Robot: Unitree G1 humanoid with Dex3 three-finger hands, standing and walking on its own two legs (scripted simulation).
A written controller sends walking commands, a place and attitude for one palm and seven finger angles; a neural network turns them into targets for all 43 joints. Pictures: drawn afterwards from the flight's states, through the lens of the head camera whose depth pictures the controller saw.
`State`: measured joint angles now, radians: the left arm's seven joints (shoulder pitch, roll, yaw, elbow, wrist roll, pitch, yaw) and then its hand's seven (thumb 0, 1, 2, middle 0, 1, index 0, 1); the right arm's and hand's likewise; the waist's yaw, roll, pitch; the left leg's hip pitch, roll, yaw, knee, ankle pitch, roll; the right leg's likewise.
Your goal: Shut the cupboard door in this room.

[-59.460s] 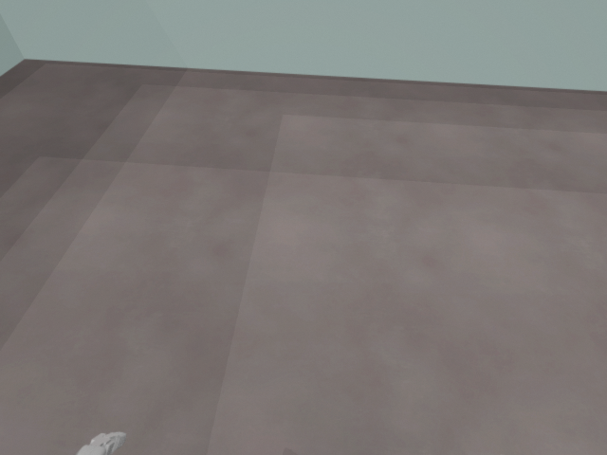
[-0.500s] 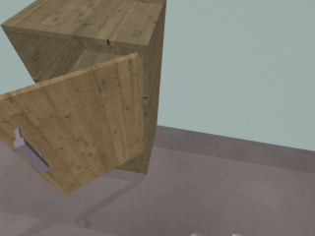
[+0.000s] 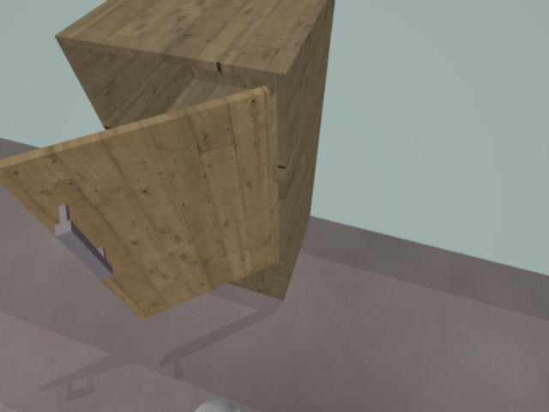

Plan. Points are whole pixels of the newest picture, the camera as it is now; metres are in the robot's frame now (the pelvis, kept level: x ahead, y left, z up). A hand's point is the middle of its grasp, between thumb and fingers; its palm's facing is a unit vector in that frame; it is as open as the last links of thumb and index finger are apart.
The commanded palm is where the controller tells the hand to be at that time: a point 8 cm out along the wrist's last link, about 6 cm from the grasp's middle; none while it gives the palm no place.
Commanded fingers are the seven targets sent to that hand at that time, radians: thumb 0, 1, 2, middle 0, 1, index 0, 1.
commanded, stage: turn or walk to find it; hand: left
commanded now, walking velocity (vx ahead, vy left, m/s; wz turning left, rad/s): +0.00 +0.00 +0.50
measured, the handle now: (85, 243) +0.36 +0.34 -0.01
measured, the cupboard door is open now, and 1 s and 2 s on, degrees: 43 43 43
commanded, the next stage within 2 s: stand and wait in 0.94 s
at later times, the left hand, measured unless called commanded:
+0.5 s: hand out of the picture +0.08 +0.23 -0.15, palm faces +0.25 -0.93 -0.27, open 7.4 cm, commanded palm none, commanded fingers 0.00 0.90 0.90 -0.20 -0.30 -0.20 -0.30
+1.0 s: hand out of the picture -0.08 +0.21 -0.19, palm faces +0.54 -0.81 -0.24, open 7.4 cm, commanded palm none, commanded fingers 0.00 0.90 0.90 -0.20 -0.30 -0.20 -0.30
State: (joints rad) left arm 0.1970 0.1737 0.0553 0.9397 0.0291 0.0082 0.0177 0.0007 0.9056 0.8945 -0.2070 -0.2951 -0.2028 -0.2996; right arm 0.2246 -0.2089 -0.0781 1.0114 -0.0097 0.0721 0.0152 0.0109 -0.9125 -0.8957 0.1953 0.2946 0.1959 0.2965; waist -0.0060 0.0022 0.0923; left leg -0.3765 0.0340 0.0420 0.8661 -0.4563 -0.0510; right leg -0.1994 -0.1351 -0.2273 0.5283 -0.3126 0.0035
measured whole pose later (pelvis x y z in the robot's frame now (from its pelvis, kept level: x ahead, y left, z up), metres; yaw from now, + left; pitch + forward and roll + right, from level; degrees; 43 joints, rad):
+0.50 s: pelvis +0.02 +0.00 -0.01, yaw +13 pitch +1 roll +1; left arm 0.12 0.21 0.05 0.89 0.00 0.03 0.01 0.00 0.90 0.90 -0.20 -0.29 -0.20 -0.30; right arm 0.20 -0.20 -0.07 0.94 -0.02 0.04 0.00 0.01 -0.90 -0.90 0.20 0.30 0.20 0.30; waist -0.01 0.03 0.08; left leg -0.29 -0.04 -0.09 0.55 -0.27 -0.01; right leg -0.31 -0.04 -0.06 0.60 -0.32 0.08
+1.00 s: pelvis +0.01 +0.02 -0.01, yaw +30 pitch +1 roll +1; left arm 0.27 0.25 0.07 0.95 0.02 0.05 0.01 0.00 0.90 0.89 -0.21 -0.30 -0.20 -0.30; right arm 0.10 -0.22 -0.06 0.92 -0.01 0.03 0.02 0.01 -0.91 -0.90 0.20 0.29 0.20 0.30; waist 0.04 -0.06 0.11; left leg -0.27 0.00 0.08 0.61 -0.33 0.02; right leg -0.32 -0.18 -0.21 0.79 -0.48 0.06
